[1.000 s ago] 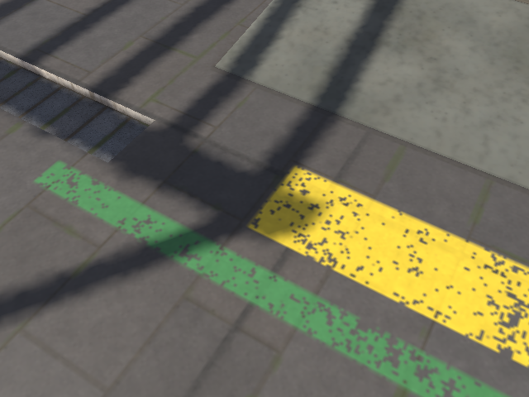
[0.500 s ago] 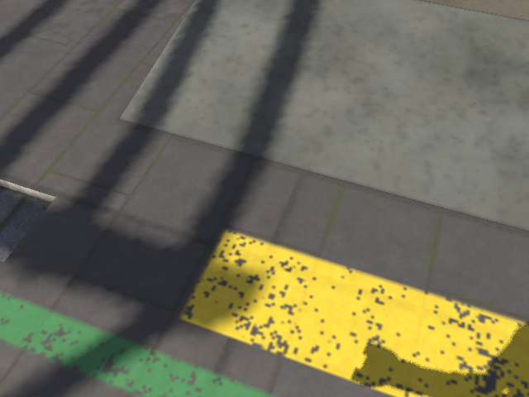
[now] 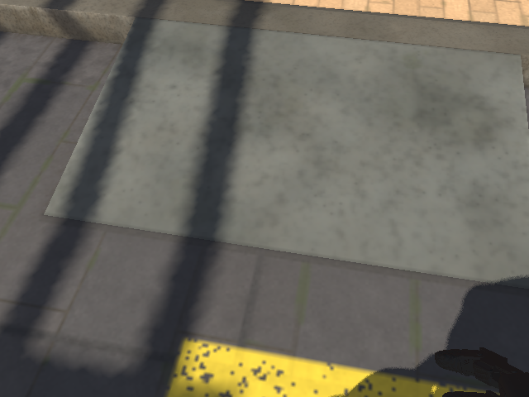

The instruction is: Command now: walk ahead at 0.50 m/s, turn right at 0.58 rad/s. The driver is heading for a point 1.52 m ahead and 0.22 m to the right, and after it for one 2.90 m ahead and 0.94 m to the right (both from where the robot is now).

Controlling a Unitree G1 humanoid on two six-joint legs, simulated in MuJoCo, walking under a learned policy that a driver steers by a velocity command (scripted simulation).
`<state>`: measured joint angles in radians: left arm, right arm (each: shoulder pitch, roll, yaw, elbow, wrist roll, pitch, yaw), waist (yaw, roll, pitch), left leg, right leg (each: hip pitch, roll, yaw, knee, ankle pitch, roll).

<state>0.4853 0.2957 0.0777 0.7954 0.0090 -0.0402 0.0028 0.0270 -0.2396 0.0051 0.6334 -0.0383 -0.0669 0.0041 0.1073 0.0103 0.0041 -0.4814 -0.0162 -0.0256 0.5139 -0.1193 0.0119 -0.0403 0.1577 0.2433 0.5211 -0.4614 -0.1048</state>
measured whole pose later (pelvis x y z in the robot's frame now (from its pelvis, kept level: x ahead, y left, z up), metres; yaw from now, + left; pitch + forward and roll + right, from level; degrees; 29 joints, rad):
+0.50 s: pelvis +0.25 -0.03 +0.00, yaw -18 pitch +2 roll +1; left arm 0.04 0.26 0.03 0.62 0.05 0.00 -0.08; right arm 0.43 -0.26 -0.04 0.85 -0.02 -0.06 -0.01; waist -0.07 -0.01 0.04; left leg 0.08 0.05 0.27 0.34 -0.43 -0.04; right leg -0.55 -0.01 -0.08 0.63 -0.20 -0.12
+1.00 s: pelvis +0.50 -0.14 +0.01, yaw -23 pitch +1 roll -1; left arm 0.46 0.25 0.04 0.89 0.01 -0.07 0.00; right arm 0.10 -0.24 -0.03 0.75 -0.03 -0.02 0.04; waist 0.06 0.04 0.03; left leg -0.61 0.07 0.05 0.65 -0.03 0.03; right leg 0.11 0.12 0.02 0.17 -0.30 -0.10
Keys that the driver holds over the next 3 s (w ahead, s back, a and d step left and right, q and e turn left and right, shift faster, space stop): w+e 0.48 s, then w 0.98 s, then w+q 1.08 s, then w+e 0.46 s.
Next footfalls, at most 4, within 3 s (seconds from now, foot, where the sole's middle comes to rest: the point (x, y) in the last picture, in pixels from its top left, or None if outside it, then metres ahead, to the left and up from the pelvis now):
0.52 right None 0.38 -0.16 -0.76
1.08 left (355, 300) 0.74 -0.13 -0.76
1.58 right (460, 251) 0.92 -0.43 -0.75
2.16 left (401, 155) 1.25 -0.27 -0.70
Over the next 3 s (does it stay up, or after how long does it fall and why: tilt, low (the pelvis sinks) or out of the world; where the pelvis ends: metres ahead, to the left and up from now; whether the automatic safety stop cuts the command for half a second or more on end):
stays up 1.57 -0.29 0.12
